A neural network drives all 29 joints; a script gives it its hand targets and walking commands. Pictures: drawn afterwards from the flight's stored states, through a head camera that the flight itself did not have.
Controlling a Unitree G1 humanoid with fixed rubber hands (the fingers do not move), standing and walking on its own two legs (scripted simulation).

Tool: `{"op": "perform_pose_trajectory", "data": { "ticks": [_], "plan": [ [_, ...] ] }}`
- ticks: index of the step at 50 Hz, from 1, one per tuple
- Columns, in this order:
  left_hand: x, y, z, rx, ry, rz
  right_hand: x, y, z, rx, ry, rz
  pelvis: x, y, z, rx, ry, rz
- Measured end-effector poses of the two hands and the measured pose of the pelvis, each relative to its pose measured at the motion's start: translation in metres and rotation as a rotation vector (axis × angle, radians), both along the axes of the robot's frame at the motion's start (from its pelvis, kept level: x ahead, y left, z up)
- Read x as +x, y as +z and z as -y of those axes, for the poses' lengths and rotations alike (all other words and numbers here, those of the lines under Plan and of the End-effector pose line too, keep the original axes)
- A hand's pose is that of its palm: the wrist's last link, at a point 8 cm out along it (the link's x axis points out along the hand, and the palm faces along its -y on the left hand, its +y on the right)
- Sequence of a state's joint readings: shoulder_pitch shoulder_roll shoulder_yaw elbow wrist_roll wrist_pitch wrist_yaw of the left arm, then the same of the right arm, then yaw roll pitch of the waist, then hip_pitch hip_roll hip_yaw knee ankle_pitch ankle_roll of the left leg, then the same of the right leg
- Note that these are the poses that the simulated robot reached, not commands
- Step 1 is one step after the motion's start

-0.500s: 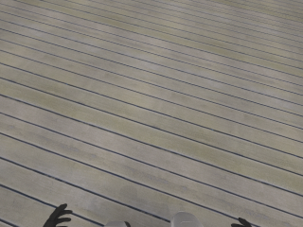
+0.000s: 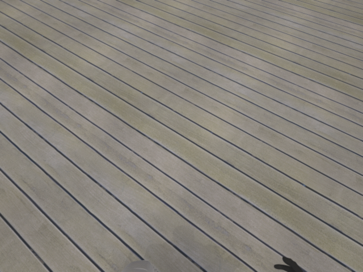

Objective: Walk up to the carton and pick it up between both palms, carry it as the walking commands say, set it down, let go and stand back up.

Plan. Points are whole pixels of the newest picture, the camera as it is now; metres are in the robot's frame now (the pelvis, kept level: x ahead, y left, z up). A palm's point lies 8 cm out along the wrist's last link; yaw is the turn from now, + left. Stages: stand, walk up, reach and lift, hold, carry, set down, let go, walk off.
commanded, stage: walk up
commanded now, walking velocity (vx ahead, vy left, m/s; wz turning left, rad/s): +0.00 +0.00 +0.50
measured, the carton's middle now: out of the picture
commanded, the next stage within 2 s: none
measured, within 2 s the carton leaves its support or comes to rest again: neither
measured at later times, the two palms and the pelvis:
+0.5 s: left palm out of the picture +0.05 +0.26 -0.11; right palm out of the picture +0.11 -0.26 -0.14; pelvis +0.00 -0.01 +0.00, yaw +14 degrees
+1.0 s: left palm out of the picture -0.04 +0.29 -0.12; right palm (259, 245) +0.19 -0.18 -0.10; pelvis +0.00 +0.01 +0.01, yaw +28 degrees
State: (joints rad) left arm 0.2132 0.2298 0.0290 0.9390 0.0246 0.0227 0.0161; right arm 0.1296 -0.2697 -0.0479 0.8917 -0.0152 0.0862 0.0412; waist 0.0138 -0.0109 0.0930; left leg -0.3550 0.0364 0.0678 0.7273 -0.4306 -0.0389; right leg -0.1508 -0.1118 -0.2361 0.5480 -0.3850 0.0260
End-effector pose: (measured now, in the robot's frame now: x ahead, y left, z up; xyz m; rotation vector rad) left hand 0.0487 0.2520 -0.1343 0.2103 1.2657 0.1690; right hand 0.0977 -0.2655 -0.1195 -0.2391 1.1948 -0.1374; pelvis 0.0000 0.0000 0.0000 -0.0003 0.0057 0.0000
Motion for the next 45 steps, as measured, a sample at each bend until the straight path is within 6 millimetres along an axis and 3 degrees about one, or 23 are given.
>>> {"op": "perform_pose_trajectory", "data": {
  "ticks": [4,7,14,20,24,29,37,40,45],
  "plan": [
    [-0.017,-0.016,-0.022,-0.009,0.046,-0.043,0.039,0.007,-0.015,-0.043,0.063,0.082,0.002,-0.008,-0.013,0.01,0.027,-0.002],
    [-0.016,-0.014,-0.032,-0.005,0.051,-0.047,0.047,0.015,-0.023,-0.057,0.077,0.097,0.001,-0.003,-0.015,0.003,0.045,-0.005],
    [0.012,0.011,-0.037,0.02,0.059,0.062,0.027,0.009,-0.031,-0.032,0.082,0.014,0.002,0.008,-0.012,-0.017,0.119,-0.006],
    [0.027,0.025,-0.025,0.074,0.102,0.162,0.008,-0.015,-0.018,0.02,0.099,-0.069,0.005,0.0,0.007,0.014,0.179,-0.005],
    [0.007,0.026,-0.011,0.079,0.137,0.144,0.01,-0.023,-0.007,0.014,0.139,-0.098,0.004,-0.001,0.012,-0.009,0.234,0.016],
    [-0.024,0.019,-0.001,0.047,0.215,0.095,0.025,-0.015,-0.01,0.008,0.208,-0.103,0.005,0.002,0.01,-0.012,0.297,0.018],
    [-0.08,-0.014,-0.018,-0.016,0.349,0.034,0.081,0.006,-0.05,-0.065,0.372,0.02,-0.001,-0.007,-0.01,-0.004,0.377,0.02],
    [-0.092,-0.012,-0.025,-0.018,0.379,0.014,0.091,0.019,-0.062,-0.077,0.39,0.065,-0.003,-0.001,-0.013,-0.011,0.387,0.023],
    [-0.093,0.002,-0.033,-0.013,0.414,0.049,0.095,0.026,-0.078,-0.07,0.412,0.067,-0.004,0.009,-0.015,-0.035,0.436,0.018]
  ]
}}
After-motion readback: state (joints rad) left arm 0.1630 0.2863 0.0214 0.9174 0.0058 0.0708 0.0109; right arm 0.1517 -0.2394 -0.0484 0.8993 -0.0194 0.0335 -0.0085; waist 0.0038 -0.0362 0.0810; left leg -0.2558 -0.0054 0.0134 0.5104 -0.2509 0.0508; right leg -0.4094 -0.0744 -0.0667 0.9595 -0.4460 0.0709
